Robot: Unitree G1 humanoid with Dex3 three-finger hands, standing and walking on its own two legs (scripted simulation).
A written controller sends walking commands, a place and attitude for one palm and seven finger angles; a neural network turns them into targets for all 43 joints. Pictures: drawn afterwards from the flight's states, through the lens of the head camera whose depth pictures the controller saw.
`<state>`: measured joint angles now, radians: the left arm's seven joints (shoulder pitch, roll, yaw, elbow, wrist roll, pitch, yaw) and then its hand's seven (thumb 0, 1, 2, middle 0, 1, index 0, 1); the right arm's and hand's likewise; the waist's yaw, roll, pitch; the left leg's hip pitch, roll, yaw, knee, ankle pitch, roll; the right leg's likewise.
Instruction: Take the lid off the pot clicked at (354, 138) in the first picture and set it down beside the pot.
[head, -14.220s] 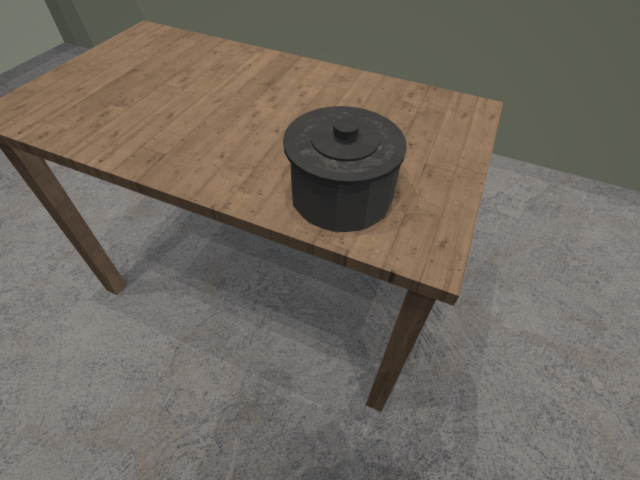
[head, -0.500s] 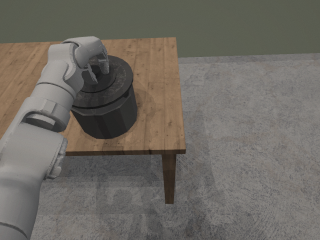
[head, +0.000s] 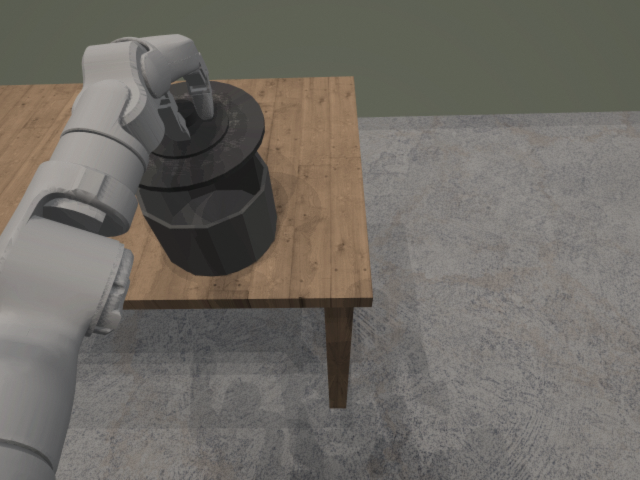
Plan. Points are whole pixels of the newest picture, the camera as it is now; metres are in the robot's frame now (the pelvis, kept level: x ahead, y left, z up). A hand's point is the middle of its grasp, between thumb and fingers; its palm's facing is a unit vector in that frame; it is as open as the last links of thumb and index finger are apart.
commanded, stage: lift the lid straight up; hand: left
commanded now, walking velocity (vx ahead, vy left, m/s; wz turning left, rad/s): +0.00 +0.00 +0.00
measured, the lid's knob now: (179, 114) +0.52 +0.15 +0.19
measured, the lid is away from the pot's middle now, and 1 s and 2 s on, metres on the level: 0.00 0.00 0.15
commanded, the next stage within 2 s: move the lid sideways beside the pot in 0.84 s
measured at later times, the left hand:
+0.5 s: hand (159, 76) +0.49 +0.14 +0.26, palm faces -0.27 -0.06 -0.96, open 6.4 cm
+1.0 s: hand (151, 69) +0.49 +0.15 +0.27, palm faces -0.25 -0.06 -0.97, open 6.4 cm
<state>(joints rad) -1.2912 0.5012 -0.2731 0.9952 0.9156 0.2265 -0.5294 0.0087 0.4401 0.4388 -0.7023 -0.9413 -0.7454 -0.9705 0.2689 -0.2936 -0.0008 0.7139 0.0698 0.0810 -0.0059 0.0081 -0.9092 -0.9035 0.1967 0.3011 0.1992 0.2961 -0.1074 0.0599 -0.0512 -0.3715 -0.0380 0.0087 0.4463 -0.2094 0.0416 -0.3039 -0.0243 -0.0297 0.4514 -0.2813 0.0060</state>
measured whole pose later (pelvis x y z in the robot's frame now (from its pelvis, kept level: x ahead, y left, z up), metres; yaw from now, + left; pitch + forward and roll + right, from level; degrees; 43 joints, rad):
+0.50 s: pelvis +0.00 +0.00 +0.00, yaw +0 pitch +8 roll +0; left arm -1.41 0.50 -0.28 1.04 0.94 0.28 -0.55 0.02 0.44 0.44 -0.70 -0.94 -0.75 -0.97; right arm 0.26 -0.29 0.01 0.72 0.07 0.06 0.00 0.01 -0.91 -0.90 0.20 0.30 0.20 0.30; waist -0.11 0.06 -0.06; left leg -0.37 -0.04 0.01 0.43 -0.20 0.04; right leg -0.31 -0.03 -0.03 0.45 -0.28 0.01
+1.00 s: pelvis -0.01 +0.00 +0.00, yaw +0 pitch +8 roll +0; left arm -1.44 0.51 -0.29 1.04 0.94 0.29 -0.56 0.02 0.44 0.44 -0.70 -0.93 -0.75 -0.97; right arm 0.24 -0.29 0.03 0.72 0.07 0.06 -0.02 0.01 -0.91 -0.90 0.20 0.30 0.20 0.30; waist -0.11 0.05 -0.06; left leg -0.38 -0.04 0.00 0.44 -0.19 0.04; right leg -0.31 -0.02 -0.04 0.45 -0.27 0.00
